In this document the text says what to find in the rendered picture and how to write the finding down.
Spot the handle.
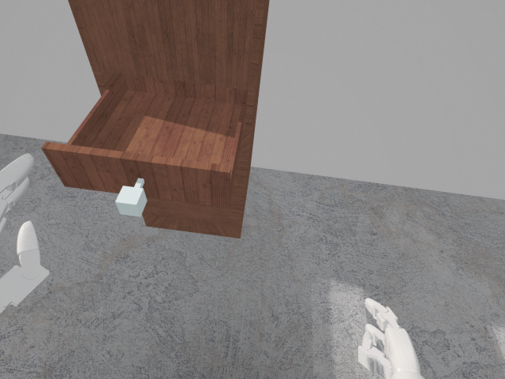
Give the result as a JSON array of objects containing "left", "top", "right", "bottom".
[{"left": 115, "top": 178, "right": 147, "bottom": 217}]

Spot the robot left hand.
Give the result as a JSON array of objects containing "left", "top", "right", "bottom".
[{"left": 0, "top": 153, "right": 49, "bottom": 313}]

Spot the robot right hand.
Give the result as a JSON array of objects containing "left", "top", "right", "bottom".
[{"left": 358, "top": 298, "right": 421, "bottom": 379}]

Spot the drawer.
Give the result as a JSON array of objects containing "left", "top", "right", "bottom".
[{"left": 41, "top": 73, "right": 248, "bottom": 208}]

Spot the cabinet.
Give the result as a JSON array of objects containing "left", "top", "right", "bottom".
[{"left": 68, "top": 0, "right": 269, "bottom": 238}]

